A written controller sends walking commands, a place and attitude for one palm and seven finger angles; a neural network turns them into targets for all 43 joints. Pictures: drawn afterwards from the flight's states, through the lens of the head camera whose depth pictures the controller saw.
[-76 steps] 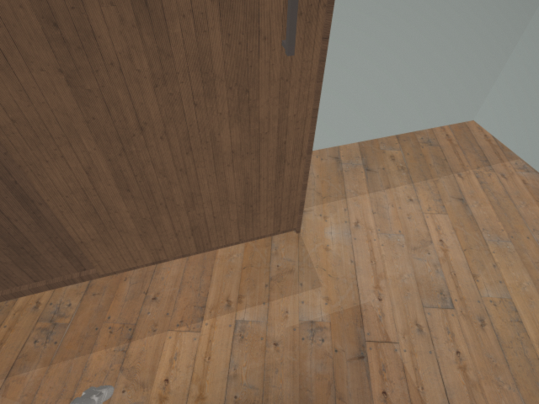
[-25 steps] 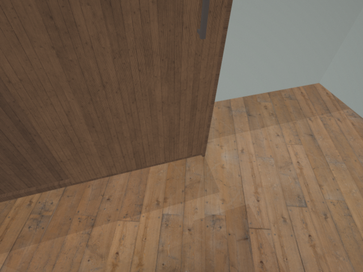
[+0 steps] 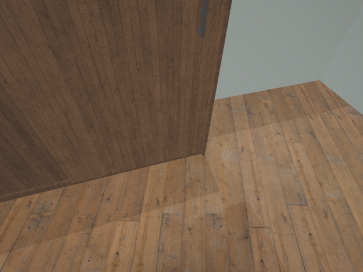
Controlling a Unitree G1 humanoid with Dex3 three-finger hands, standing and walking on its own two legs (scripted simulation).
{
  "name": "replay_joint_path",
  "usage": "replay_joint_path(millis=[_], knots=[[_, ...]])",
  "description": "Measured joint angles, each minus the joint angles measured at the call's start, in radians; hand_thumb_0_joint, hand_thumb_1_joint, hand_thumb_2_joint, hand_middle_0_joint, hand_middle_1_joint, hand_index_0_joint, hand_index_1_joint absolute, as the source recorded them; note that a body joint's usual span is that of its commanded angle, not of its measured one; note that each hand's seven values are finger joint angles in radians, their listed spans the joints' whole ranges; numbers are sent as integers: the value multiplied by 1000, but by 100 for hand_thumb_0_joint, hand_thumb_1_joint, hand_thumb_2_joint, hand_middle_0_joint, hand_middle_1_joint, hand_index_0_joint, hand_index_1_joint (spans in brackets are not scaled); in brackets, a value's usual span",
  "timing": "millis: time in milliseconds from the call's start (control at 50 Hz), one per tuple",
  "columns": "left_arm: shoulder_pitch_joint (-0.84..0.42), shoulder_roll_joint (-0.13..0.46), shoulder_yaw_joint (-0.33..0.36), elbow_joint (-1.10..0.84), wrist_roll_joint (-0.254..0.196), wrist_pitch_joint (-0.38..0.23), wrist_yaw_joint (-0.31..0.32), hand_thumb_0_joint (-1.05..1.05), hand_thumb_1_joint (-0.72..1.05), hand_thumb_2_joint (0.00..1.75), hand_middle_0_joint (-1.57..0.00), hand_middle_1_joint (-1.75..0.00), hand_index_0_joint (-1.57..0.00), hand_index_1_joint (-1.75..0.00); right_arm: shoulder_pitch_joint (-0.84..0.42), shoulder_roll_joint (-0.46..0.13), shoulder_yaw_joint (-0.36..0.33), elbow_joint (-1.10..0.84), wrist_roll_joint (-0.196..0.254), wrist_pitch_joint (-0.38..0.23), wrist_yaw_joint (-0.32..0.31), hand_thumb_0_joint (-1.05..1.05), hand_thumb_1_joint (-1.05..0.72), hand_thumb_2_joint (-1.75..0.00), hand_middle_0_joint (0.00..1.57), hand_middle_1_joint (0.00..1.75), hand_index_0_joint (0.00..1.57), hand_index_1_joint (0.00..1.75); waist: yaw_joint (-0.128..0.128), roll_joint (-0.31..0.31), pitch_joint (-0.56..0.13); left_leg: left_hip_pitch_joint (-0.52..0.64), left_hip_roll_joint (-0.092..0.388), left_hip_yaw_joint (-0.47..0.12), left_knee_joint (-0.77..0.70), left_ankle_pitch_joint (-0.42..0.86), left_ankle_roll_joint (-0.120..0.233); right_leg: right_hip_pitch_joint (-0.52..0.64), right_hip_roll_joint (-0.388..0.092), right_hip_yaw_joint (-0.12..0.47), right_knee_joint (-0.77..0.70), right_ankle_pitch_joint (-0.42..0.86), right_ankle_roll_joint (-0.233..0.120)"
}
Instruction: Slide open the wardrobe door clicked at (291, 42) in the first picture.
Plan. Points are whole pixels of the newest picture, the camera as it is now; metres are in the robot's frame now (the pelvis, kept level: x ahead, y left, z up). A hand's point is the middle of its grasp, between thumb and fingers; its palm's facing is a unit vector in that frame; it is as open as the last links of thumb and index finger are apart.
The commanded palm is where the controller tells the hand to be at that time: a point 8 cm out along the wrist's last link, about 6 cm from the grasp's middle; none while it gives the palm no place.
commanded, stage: turn to face it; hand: right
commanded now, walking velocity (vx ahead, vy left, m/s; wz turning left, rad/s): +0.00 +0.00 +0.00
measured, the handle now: (202, 2) +0.92 -0.02 +0.21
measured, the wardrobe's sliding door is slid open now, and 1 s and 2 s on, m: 0.00 0.00 0.00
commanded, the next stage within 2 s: take the last steps up to it in 0.72 s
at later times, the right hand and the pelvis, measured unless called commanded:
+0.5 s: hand out of the picture +0.06 -0.17 -0.18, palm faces -0.14 +0.96 -0.25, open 7.4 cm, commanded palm none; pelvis -0.02 +0.02 -0.03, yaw +10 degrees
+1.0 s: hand out of the picture +0.09 -0.22 -0.18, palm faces -0.25 +0.95 -0.18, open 7.4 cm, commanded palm none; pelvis -0.01 -0.05 +0.00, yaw +18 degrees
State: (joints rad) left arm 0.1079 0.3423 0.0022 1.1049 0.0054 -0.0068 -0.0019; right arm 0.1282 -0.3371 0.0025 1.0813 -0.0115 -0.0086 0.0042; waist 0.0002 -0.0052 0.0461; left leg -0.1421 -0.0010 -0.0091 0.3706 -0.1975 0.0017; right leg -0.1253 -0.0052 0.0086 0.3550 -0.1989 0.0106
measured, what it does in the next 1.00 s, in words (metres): steps on the spot, turning left: right foot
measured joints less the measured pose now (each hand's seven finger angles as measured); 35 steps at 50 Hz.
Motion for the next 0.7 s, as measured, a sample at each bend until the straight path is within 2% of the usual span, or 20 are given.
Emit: replay_joint_path(millis=[140, 340, 400, 420, 440, 460, 500, 560, 620, 700], knots=[[-8, -6, 5, -15, 2, 4, 8, 0, 91, 90, -20, -30, -21, -30, 9, 5, -8, -14, -1, 13, -4, 0, -91, -89, 20, 30, 20, 30, -11, -2, 2, -20, -9, -20, 20, -5, 1, -10, -9, -21, 20, -13, 3], [35, -96, 24, -110, 4, 29, 21, 0, 91, 90, -20, -30, -20, -30, 71, 73, -25, -97, -7, 62, 2, 0, -91, -89, 20, 30, 20, 30, -8, 20, 23, -158, -41, -100, 221, -71, 4, -91, -35, -108, 176, -98, 5], [52, -115, 30, -117, 6, 35, 18, 0, 91, 90, -20, -30, -21, -30, 81, 96, -33, -121, -8, 68, 8, 0, -91, -89, 20, 30, 20, 30, -16, 21, 40, -202, -25, -46, 341, -149, -6, -101, -46, -138, 223, -123, 8], [58, -117, 33, -118, 7, 38, 18, 0, 91, 90, -20, -30, -21, -30, 87, 105, -36, -130, -8, 66, 10, 0, -91, -89, 20, 30, 20, 30, -19, 14, 43, -195, -20, -26, 339, -151, -6, -109, -55, -144, 249, -137, 13], [64, -117, 36, -119, 7, 43, 17, 0, 91, 90, -20, -30, -21, -30, 96, 115, -38, -138, -11, 59, 11, 0, -91, -89, 20, 30, 20, 30, -21, 2, 44, -187, -24, -12, 318, -136, 12, -127, -70, -145, 289, -157, 19], [63, -116, 42, -118, 6, 51, 17, 0, 91, 90, -20, -30, -21, -30, 101, 126, -39, -143, -15, 49, 9, 0, -91, -89, 20, 30, 20, 30, -18, -12, 46, -197, -35, -5, 327, -137, 32, -161, -75, -125, 361, -204, 25], [58, -116, 49, -114, 2, 67, 19, 1, 91, 90, -20, -30, -21, -30, 111, 146, -35, -147, -14, 38, 0, 0, -91, -89, 20, 30, 20, 30, -16, -26, 49, -201, -47, -3, 314, -128, 53, -235, -48, -57, 527, -274, 26], [53, -116, 55, -110, 4, 66, 17, 1, 91, 90, -20, -30, -20, -29, 126, 168, -33, -142, -11, 38, -7, 0, -91, -89, 20, 30, 20, 30, -16, -30, 49, -176, -59, -19, 222, -70, 58, -306, -23, -16, 686, -226, 31], [57, -120, 58, -113, 6, 58, 18, 1, 91, 90, -20, -30, -20, -29, 139, 176, -36, -135, -10, 37, -10, 0, -91, -89, 20, 30, 20, 30, -14, -20, 36, -156, -64, -39, 143, -20, 57, -322, -20, -12, 701, -185, 41], [63, -125, 58, -113, 5, 55, 24, 1, 91, 90, -20, -30, -20, -29, 147, 172, -46, -132, -13, 34, -13, 0, -91, -89, 20, 30, 20, 30, -20, -5, 17, -145, -70, -65, 87, 18, 49, -288, -22, -8, 606, -190, 44]])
